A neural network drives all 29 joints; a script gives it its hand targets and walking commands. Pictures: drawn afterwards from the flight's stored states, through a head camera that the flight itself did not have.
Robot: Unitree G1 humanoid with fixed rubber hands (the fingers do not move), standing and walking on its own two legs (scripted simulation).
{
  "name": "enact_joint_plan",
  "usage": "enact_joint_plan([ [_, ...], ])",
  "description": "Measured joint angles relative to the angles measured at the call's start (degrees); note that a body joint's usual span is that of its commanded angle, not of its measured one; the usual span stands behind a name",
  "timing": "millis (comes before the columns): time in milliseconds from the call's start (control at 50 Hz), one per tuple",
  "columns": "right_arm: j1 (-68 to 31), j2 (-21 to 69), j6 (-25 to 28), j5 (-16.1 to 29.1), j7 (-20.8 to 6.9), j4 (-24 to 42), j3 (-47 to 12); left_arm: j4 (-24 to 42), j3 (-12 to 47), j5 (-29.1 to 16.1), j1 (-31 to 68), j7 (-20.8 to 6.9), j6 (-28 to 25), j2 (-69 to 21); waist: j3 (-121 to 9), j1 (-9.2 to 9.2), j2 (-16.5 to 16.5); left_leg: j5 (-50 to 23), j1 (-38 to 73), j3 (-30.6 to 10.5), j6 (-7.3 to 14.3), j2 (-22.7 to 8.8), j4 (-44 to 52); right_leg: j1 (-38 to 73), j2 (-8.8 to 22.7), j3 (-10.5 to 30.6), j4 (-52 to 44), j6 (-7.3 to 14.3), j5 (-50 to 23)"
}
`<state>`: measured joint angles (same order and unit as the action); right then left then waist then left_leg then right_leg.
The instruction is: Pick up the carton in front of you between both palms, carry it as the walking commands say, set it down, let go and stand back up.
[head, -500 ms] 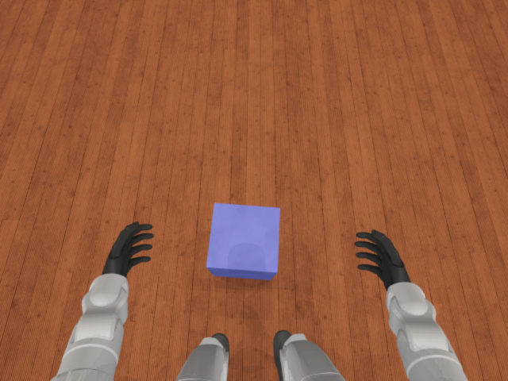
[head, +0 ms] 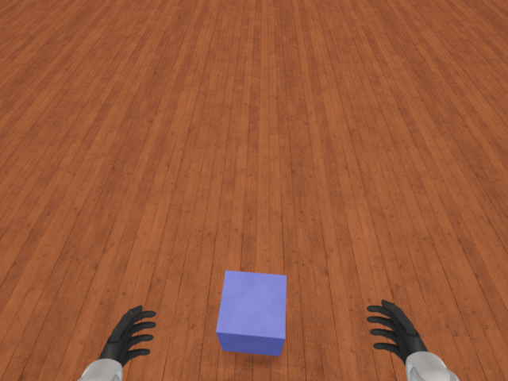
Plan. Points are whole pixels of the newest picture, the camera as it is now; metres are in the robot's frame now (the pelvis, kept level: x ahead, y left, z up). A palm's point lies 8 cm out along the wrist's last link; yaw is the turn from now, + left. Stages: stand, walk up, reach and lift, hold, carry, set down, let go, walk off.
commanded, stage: let go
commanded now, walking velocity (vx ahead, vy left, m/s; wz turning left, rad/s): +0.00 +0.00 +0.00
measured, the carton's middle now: (253, 314) +0.40 +0.02 -0.65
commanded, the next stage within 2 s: stand in 0.20 s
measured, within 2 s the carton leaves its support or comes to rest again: neither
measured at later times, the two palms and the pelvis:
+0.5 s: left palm out of the picture +0.13 +0.29 -0.08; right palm (444, 369) +0.14 -0.28 -0.09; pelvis +0.01 +0.00 -0.01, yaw +0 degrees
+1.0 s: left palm out of the picture +0.12 +0.29 -0.09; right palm out of the picture +0.12 -0.29 -0.09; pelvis +0.01 +0.00 +0.00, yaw +0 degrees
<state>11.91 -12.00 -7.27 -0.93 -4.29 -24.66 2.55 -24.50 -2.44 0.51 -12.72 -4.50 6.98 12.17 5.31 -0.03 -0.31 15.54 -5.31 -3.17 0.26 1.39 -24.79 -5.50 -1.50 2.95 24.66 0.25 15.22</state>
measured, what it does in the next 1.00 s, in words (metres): stands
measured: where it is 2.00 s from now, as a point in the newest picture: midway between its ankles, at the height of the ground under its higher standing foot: outside the picture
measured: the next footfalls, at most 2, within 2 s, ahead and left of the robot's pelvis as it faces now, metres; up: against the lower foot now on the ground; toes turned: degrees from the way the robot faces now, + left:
none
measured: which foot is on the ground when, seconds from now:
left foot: down 0.00-1.00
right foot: down 0.00-1.00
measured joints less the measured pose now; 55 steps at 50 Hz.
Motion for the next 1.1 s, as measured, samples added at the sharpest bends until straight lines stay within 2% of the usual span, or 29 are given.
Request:
enact_joint_plan([
  [120,0.1,0.3,-1.3,-0.4,0.0,0.5,0.2,0.6,-0.1,0.5,0.4,0.1,1.4,-0.2,1.4,-0.03,0.2,0.3,1.4,0.1,0.0,-0.1,-0.5,1.5,0.0,0.0,0.3,0.0,0.2],
  [200,0.2,-0.1,-4.5,-0.6,1.7,2.7,-0.5,-0.5,0.0,0.0,-0.2,1.3,0.0,0.0,1.4,0.23,0.5,0.9,1.3,0.5,0.0,-0.1,-1.5,1.1,-0.1,0.2,1.7,0.0,0.8],
  [260,-0.5,-1.7,-1.0,-0.8,4.1,-2.2,-0.8,-4.8,0.6,1.3,0.2,3.4,-2.1,1.4,-1.6,0.14,0.4,1.8,-2.4,0.5,-0.1,-0.3,-3.8,-2.2,-0.3,0.0,3.3,-0.1,1.4],
  [320,-1.0,-3.7,2.2,-1.3,5.0,-7.4,-0.2,-8.7,-0.1,1.9,0.4,4.5,-3.6,3.4,-3.3,-0.04,0.3,2.3,-4.5,0.5,0.0,-0.3,-4.9,-4.3,-0.4,0.0,4.2,-0.1,1.8],
  [420,-1.3,-6.2,4.9,-1.4,5.3,-13.0,0.4,-12.6,-0.7,1.9,0.2,5.0,-5.1,6.1,-4.4,-0.19,0.1,2.5,-5.6,0.6,0.0,-0.2,-5.0,-5.4,-0.2,0.0,4.4,-0.1,2.1],
  [560,-2.0,-7.2,6.4,-1.4,5.5,-17.5,-0.2,-16.1,-0.2,1.7,0.6,5.6,-6.1,7.2,-4.8,-0.07,-0.1,2.3,-4.9,0.6,0.2,0.0,-3.8,-4.8,0.1,-0.2,3.5,-0.2,2.1],
  [1100,-3.2,-8.6,7.6,-0.7,5.7,-26.7,-1.7,-25.1,1.2,1.0,2.7,5.7,-7.0,8.1,-4.5,-0.04,0.1,-0.4,-1.6,0.4,-0.1,-0.2,0.8,-1.6,0.4,-0.7,-0.8,0.0,-0.3],
])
